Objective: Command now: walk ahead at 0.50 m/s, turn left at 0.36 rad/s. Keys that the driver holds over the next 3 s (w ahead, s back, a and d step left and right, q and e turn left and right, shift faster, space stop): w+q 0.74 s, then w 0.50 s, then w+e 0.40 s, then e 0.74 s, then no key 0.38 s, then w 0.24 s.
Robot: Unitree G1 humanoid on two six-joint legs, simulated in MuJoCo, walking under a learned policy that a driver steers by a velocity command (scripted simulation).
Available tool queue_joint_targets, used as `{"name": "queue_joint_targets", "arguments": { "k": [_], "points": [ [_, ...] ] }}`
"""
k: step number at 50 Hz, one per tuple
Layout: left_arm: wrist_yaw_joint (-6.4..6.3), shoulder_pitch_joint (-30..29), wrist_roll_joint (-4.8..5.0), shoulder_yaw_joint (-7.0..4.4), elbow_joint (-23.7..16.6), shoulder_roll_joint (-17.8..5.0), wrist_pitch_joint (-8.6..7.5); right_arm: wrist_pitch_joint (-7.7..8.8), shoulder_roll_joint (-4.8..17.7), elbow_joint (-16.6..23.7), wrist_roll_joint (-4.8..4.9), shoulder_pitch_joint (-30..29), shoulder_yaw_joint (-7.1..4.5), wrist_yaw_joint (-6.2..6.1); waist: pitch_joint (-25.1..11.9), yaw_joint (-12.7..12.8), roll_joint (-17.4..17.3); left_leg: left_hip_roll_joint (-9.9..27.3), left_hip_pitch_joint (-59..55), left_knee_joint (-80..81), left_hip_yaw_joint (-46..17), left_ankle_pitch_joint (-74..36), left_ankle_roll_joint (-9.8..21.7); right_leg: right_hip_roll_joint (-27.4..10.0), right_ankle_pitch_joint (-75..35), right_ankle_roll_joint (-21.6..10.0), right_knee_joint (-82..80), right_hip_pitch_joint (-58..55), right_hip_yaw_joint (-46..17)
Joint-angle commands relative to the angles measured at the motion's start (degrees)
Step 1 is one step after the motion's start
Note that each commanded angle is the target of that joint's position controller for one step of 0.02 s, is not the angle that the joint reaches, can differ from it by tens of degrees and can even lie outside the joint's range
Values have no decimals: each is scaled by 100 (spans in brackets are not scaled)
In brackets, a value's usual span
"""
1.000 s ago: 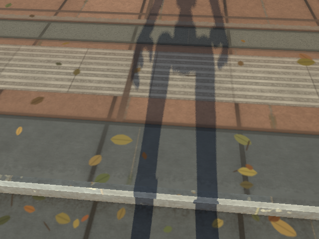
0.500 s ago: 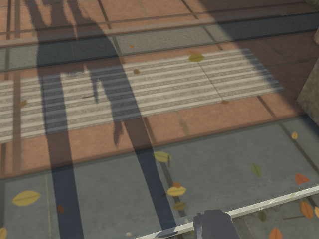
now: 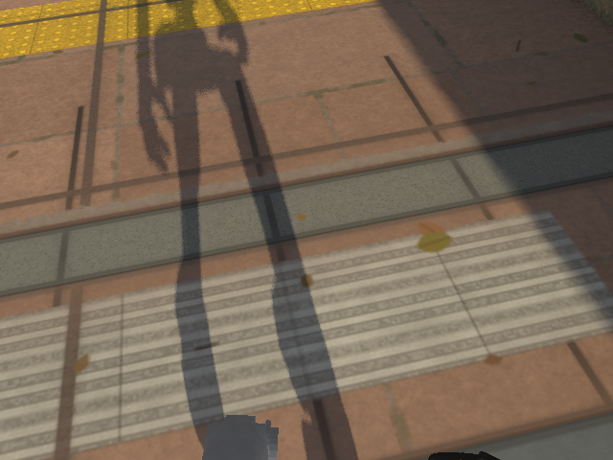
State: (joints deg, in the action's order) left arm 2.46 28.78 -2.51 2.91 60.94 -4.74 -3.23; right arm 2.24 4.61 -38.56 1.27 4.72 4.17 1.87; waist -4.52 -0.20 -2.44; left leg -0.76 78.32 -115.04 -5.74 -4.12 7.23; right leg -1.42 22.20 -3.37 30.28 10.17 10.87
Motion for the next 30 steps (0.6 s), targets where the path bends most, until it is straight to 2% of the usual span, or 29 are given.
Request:
{"name": "queue_joint_targets", "arguments": {
  "k": [1,2,3,4,5,6,7,8,9,10,11,12,13,14,15,16,17,18,19,20,21,23,24,26,28,30],
  "points": [
    [-267,128,83,-34,-256,-749,-156,12,17,742,2,-1037,179,-40,738,111,827,194,-728,1264,1026,228,-314,-1011,-2314,54,-2012,1317,-496],
    [-356,281,88,-72,-177,-897,-198,30,141,719,44,-1035,121,19,492,161,978,383,-771,1556,1151,533,-276,-1162,-3135,-11,-2237,445,-472],
    [-429,429,155,-131,-95,-1074,-171,27,209,773,41,-1277,112,73,348,215,854,500,-747,2059,1250,876,-170,-1280,-3651,5,-2402,-383,-374],
    [-493,460,220,-172,-78,-1241,-158,56,165,810,45,-1417,113,163,404,210,879,576,-816,2602,1422,1282,-41,-1421,-4905,47,-2240,-946,-241],
    [-528,182,291,-167,-164,-1317,-110,107,190,811,48,-1422,108,253,349,13,707,401,-1791,3663,1815,1683,166,-1278,-6739,174,-2018,-876,124],
    [-553,386,280,-182,-176,-1439,-106,130,294,890,-21,-1565,41,287,13,-29,845,-35,-2930,4212,2338,2178,261,-1350,-9065,83,-1710,-846,131],
    [-598,423,238,-266,-193,-1747,-65,87,413,840,-87,-1249,-71,294,-273,-243,1338,-298,-3460,4504,2431,2727,345,-1651,-10818,-61,-1218,-1291,-45],
    [-599,-34,205,-329,-385,-1979,-19,16,792,604,-85,-360,-259,309,-609,-679,1821,-443,-3834,5215,2088,3129,500,-1778,-11587,-179,-318,-2003,-154],
    [-544,-552,218,-385,-674,-2051,-36,-35,1233,375,-93,481,-460,339,-972,-1136,1952,-472,-4954,6207,1308,2752,714,-1577,-11310,-262,906,-1820,-111],
    [-474,-533,160,-353,-1096,-1734,-216,-100,1896,206,-226,1210,-706,301,-1604,-1204,672,353,-7190,6992,-1220,2884,1260,-990,-9069,-198,2709,412,-333],
    [-163,-791,41,-216,-1310,-949,-435,-202,2116,5,-237,1527,-789,117,-1899,-820,-1133,1310,-8302,9356,-4463,3757,2005,727,-1238,109,5143,2423,-1017],
    [94,-841,128,-383,-1365,-1104,-612,-138,1571,-184,-418,1683,-615,-26,-1732,-618,-831,1430,-8040,10016,-4940,3875,1615,584,-1030,-92,6892,3124,-2245],
    [144,-1296,251,-376,-1694,-984,-623,-66,1036,-353,-381,1482,-482,-1,-677,-318,-282,1395,-7105,9968,-4218,3530,1188,442,-1181,-240,7516,3685,-2152],
    [102,-1758,172,-315,-2033,-839,-574,18,607,-415,-272,1201,-371,84,103,-37,354,1117,-6130,9589,-3178,2865,947,280,-1158,-379,7907,3999,-1929],
    [64,-1676,94,-265,-2181,-692,-531,90,367,-523,-247,1033,-305,144,271,258,588,836,-5765,9430,-2414,2378,737,129,-1189,-515,8298,4230,-1821],
    [54,-1437,120,-184,-2264,-524,-471,136,299,-614,-244,949,-296,166,311,530,576,503,-5519,9323,-1679,2031,565,-8,-1239,-591,8339,4232,-1806],
    [22,-1223,124,-77,-2295,-329,-428,141,375,-668,-170,872,-336,212,361,725,611,279,-5451,9162,-1053,1728,397,-114,-1459,-589,8088,4408,-1748],
    [-6,-1208,171,-68,-2329,-445,-412,179,500,-642,-164,882,-369,204,450,763,608,227,-5331,9264,-857,1464,396,-193,-1561,-522,7709,4515,-1641],
    [-57,-1352,137,-79,-2450,-623,-402,215,722,-539,-103,645,-442,169,567,836,719,17,-4994,9411,-613,1337,389,-340,-1776,-334,6433,4244,-1473],
    [-149,-1792,85,-91,-2652,-778,-364,205,933,-504,-46,768,-475,144,593,711,641,-112,-4753,9658,-513,1287,335,-320,-1760,-152,5346,3975,-1201],
    [-231,-2145,-2,-124,-2767,-857,-376,263,1030,-468,-64,941,-495,108,420,537,414,-152,-4692,9806,-588,634,334,-265,-2136,-14,4840,3634,-935],
    [-347,-2562,-30,-151,-2943,-916,-383,282,1313,-496,-32,1384,-594,-78,128,252,-135,-34,-5194,9904,-738,-140,343,-235,-2532,247,3807,3423,-819],
    [-368,-2863,19,-149,-3009,-895,-397,276,1375,-494,3,1640,-637,-165,21,38,-215,24,-5673,9904,-832,-166,324,-211,-2645,333,3054,3397,-874],
    [-323,-3603,212,-162,-3179,-851,-400,248,1365,-455,18,2132,-674,-249,83,-366,-217,268,-6582,10007,-1248,39,351,-17,-2464,509,1588,3492,-957],
    [-251,-3881,372,-241,-3225,-996,-432,189,1411,-394,21,2293,-702,-278,111,-460,-424,533,-7460,9839,-1637,325,472,102,-2188,564,635,3561,-1145],
    [-188,-3849,387,-363,-3157,-1214,-495,98,1372,-365,55,2272,-709,-296,150,-434,-486,698,-7856,9609,-1869,339,478,187,-2234,465,-55,3148,-1283]
  ]
}}
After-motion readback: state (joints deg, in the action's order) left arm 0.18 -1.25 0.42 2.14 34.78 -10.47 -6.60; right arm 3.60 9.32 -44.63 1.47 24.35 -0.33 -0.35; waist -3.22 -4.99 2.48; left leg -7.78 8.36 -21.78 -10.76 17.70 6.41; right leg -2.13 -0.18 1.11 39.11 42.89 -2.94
